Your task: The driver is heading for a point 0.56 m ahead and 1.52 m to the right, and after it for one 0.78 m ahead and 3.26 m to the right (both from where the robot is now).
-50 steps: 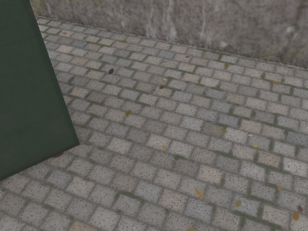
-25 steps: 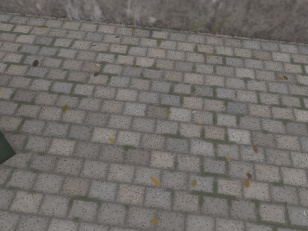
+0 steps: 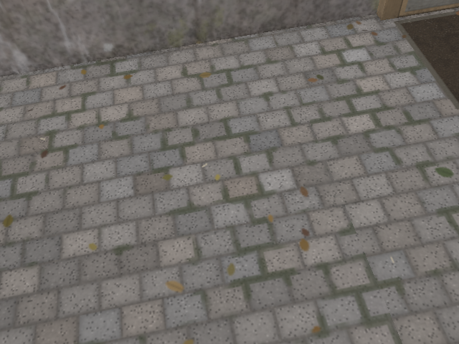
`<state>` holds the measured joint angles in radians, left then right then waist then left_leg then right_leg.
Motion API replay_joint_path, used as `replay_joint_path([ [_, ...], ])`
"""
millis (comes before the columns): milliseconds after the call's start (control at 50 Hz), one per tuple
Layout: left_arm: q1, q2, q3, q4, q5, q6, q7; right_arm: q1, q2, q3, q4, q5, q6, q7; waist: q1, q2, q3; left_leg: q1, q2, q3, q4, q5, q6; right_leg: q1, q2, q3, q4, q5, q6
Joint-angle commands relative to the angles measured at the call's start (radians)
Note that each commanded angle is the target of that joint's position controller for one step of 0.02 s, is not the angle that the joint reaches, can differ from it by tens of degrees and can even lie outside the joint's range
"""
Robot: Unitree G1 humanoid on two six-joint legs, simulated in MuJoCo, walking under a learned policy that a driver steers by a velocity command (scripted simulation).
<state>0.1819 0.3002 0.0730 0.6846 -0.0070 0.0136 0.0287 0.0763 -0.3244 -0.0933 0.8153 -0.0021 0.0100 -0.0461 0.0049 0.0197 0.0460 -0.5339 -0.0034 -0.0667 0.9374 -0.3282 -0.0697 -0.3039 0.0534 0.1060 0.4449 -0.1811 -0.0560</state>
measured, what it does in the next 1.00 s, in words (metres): walks ahead, turning right: left foot, then right foot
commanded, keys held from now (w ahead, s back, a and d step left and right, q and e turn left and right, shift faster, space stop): e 0.52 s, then w+e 0.48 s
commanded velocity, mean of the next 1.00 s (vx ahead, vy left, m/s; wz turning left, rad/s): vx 0.14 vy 0.00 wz -0.60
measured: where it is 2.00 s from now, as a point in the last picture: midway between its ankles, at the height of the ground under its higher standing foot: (447, 313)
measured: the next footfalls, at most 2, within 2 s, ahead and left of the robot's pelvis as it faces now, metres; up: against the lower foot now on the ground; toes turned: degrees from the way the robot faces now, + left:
left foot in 0.20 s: +0.08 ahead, +0.14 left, +0.00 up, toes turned -13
right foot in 0.64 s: -0.01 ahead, -0.11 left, +0.00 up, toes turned -26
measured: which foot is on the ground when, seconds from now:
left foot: up 0.00-0.18, down 0.20-0.64, up 0.66-1.00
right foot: down 0.00-0.20, up 0.22-0.62, down 0.64-1.00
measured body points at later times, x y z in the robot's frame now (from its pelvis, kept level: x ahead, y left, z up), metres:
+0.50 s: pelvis +0.01 +0.03 +0.00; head +0.05 +0.03 +0.45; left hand +0.24 +0.26 -0.10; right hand +0.05 -0.28 -0.10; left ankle +0.04 +0.15 -0.74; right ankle -0.03 -0.11 -0.69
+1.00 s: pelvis +0.10 -0.07 +0.00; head +0.11 -0.12 +0.45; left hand +0.29 +0.16 -0.09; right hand +0.14 -0.41 -0.09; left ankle +0.34 -0.02 -0.70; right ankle -0.04 -0.10 -0.74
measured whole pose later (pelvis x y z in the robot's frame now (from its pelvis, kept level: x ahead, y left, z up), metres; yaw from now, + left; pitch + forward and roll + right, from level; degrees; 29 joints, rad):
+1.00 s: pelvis +0.10 -0.07 +0.00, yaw -35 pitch +2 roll +2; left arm 0.44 0.29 0.05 0.68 -0.02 -0.04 0.02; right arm 0.03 -0.32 -0.07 0.73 0.01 -0.09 0.04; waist 0.07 0.04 0.02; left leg -0.61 0.02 -0.07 0.60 -0.01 -0.05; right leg -0.02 0.05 0.16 0.31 -0.32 -0.06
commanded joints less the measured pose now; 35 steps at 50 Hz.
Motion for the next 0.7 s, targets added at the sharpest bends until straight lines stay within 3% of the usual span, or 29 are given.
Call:
replay_joint_path([
  [20,-0.017,0.188,0.051,-0.078,0.0,-0.006,0.009,-0.037,-0.065,-0.009,-0.07,0.002,-0.018,0.006,0.01,-0.166,-0.126,-0.011,-0.008,-0.024,-0.115,0.004,-0.011,0.145,-0.231,0.282,-0.105,0.125,-0.169],
  [120,-0.034,0.19,0.052,-0.1,-0.003,0.008,0.0,-0.015,-0.081,-0.01,-0.076,0.013,-0.039,0.026,0.012,-0.187,-0.137,0.107,-0.037,-0.028,-0.268,-0.036,0.004,0.133,-0.216,0.38,-0.061,0.212,-0.167],
  [180,-0.071,0.18,0.047,-0.118,-0.018,0.022,0.005,0.065,-0.085,-0.015,-0.059,0.014,-0.052,0.04,-0.04,-0.182,-0.151,0.267,-0.036,-0.006,-0.536,0.124,0.035,0.116,-0.165,0.395,0.005,0.246,-0.114],
  [200,-0.055,0.154,0.04,-0.123,-0.018,0.024,0.009,0.098,-0.123,-0.026,-0.052,0.006,-0.052,0.039,-0.039,-0.136,-0.166,0.386,0.05,-0.055,-0.594,0.227,0.067,0.04,-0.12,0.359,0.064,0.121,-0.065],
  [220,0.011,0.089,0.024,-0.118,-0.005,0.024,0.006,0.096,-0.187,-0.037,-0.063,-0.011,-0.042,0.031,0.01,0.099,-0.187,0.502,0.268,-0.247,-0.616,0.389,0.152,-0.099,0.004,0.197,0.288,-0.228,-0.003],
  [240,0.004,0.143,0.043,-0.152,-0.014,0.013,0.004,0.084,-0.211,-0.039,-0.064,-0.042,-0.037,0.035,0.018,0.29,-0.13,0.451,0.405,-0.456,-0.638,0.517,0.323,-0.284,0.096,0.067,0.47,-0.491,0.045],
  [260,0.028,0.219,0.066,-0.128,-0.002,0.009,0.004,0.038,-0.153,-0.024,-0.095,-0.034,-0.039,0.033,0.019,0.179,-0.114,0.431,0.413,-0.403,-0.632,0.506,0.354,-0.301,0.02,0.078,0.646,-0.444,0.079],
  [280,0.037,0.231,0.077,-0.107,-0.01,0.013,0.001,-0.005,-0.107,-0.012,-0.107,-0.024,-0.037,0.027,0.031,0.127,-0.099,0.413,0.345,-0.294,-0.617,0.472,0.31,-0.3,0.008,0.064,0.707,-0.373,0.095],
  [300,0.053,0.202,0.074,-0.086,-0.011,0.025,0.004,-0.028,-0.092,-0.006,-0.117,-0.014,-0.034,0.022,0.037,0.102,-0.087,0.414,0.285,-0.212,-0.608,0.418,0.271,-0.307,-0.002,0.049,0.746,-0.322,0.115],
  [320,0.051,0.179,0.067,-0.088,-0.009,0.034,0.003,-0.03,-0.085,-0.002,-0.117,-0.002,-0.031,0.016,0.024,0.107,-0.069,0.422,0.272,-0.174,-0.607,0.434,0.27,-0.336,-0.009,0.04,0.785,-0.277,0.133],
  [360,0.017,0.137,0.053,-0.112,-0.02,0.037,-0.005,0.002,-0.091,0.0,-0.113,-0.007,-0.02,0.005,0.002,0.122,-0.061,0.427,0.24,-0.088,-0.621,0.46,0.277,-0.336,-0.024,-0.017,0.751,-0.228,0.152],
  [420,-0.05,0.111,0.038,-0.156,-0.019,0.034,-0.011,0.061,-0.12,-0.01,-0.108,-0.012,-0.007,-0.003,-0.048,0.142,-0.085,0.523,0.271,-0.06,-0.622,0.487,0.3,-0.344,-0.064,-0.052,0.606,-0.217,0.169],
  [480,-0.057,0.093,0.024,-0.178,-0.011,0.033,-0.024,0.046,-0.158,-0.024,-0.118,-0.005,0.0,0.007,-0.053,0.153,-0.104,0.495,0.293,-0.004,-0.619,0.503,0.299,-0.227,-0.094,-0.099,0.452,-0.223,0.156],
  [520,-0.043,0.104,0.027,-0.182,-0.013,0.036,-0.031,0.036,-0.174,-0.031,-0.122,0.003,0.002,0.018,-0.047,0.164,-0.105,0.46,0.301,0.025,-0.61,0.511,0.29,-0.147,-0.089,-0.137,0.366,-0.214,0.139],
  [580,-0.015,0.109,0.031,-0.184,-0.019,0.043,-0.044,0.058,-0.191,-0.038,-0.113,0.031,-0.007,0.034,-0.035,0.154,-0.099,0.406,0.319,0.028,-0.624,0.167,0.258,-0.043,-0.078,-0.174,0.208,-0.171,0.079],
  [600,0.03,0.106,0.035,-0.167,-0.02,0.042,-0.048,0.042,-0.185,-0.035,-0.111,0.041,-0.01,0.038,-0.002,0.144,-0.093,0.352,0.309,0.047,-0.6,0.053,0.233,0.042,-0.064,-0.196,0.113,-0.119,0.05],
  [620,0.105,0.117,0.046,-0.131,-0.023,0.038,-0.046,0.048,-0.148,-0.025,-0.104,0.04,-0.015,0.041,0.026,0.113,-0.1,0.27,0.277,0.086,-0.528,-0.046,0.201,0.17,-0.034,-0.207,0.057,-0.115,0.02],
  [640,0.221,0.154,0.066,-0.09,-0.031,0.031,-0.039,0.057,-0.079,-0.005,-0.099,0.022,-0.02,0.049,0.065,-0.014,-0.124,0.132,0.218,0.17,-0.318,-0.141,0.145,0.345,-0.069,-0.114,0.002,-0.138,-0.023],
  [660,0.294,0.283,0.09,-0.101,-0.02,0.015,-0.025,0.0,0.009,0.025,-0.163,-0.02,-0.029,0.055,0.071,-0.328,-0.115,-0.208,0.079,0.234,0.104,-0.34,0.053,0.475,-0.349,0.375,-0.098,-0.211,-0.164],
  [680,0.283,0.277,0.077,-0.13,0.001,-0.029,-0.045,-0.087,-0.061,0.007,-0.207,0.008,-0.055,0.054,0.106,-0.268,-0.108,-0.35,0.011,0.035,0.23,-0.327,0.061,0.393,-0.441,0.648,-0.232,-0.363,-0.308],
  [700,0.235,0.211,0.056,-0.127,0.004,-0.054,-0.05,-0.103,-0.118,-0.01,-0.212,0.037,-0.07,0.061,0.08,-0.212,-0.028,-0.38,0.058,-0.004,0.246,-0.231,0.084,0.354,-0.422,0.579,-0.266,-0.44,-0.283],
])
Velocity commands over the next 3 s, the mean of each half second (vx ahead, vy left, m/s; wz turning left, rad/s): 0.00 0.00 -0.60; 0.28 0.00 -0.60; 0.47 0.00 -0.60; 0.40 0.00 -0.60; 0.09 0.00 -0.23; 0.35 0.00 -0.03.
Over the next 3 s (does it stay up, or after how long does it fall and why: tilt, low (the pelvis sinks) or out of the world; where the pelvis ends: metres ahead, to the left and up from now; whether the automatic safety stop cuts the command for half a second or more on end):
stays up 0.55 -0.74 0.00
